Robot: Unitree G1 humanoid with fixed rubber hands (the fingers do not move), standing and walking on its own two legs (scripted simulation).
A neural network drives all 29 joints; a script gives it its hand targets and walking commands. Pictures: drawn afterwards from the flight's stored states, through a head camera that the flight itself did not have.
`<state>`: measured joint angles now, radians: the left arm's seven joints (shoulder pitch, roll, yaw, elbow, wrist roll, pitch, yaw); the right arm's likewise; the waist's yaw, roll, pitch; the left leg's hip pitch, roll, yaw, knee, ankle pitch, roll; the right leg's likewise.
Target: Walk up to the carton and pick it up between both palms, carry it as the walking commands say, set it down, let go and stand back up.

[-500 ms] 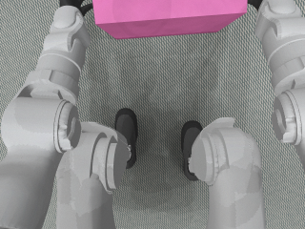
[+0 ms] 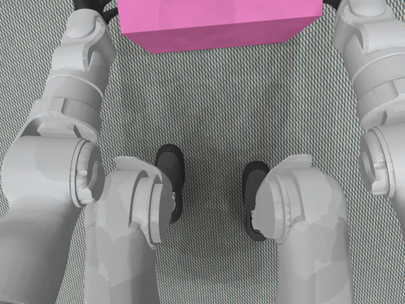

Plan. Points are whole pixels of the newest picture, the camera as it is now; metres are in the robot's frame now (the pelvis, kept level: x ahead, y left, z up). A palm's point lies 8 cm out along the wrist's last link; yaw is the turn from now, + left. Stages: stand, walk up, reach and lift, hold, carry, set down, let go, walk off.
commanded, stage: reach and lift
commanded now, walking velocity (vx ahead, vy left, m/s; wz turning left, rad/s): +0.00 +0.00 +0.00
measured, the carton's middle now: out of the picture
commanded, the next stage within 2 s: none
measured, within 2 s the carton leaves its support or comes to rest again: neither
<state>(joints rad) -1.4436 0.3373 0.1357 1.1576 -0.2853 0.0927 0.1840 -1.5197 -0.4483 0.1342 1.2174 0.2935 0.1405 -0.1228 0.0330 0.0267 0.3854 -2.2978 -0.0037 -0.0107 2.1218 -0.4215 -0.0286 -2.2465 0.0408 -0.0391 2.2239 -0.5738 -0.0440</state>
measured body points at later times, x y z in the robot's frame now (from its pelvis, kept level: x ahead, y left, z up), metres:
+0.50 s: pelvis +0.00 +0.01 +0.03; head +0.35 +0.00 +0.30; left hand +0.55 +0.18 -0.12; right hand +0.57 -0.19 -0.11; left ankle +0.15 +0.13 -0.33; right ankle +0.11 -0.10 -0.33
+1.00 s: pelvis -0.02 +0.00 +0.06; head +0.32 +0.00 +0.35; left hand +0.53 +0.19 -0.05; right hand +0.56 -0.18 -0.05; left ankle +0.15 +0.13 -0.33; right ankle +0.11 -0.10 -0.33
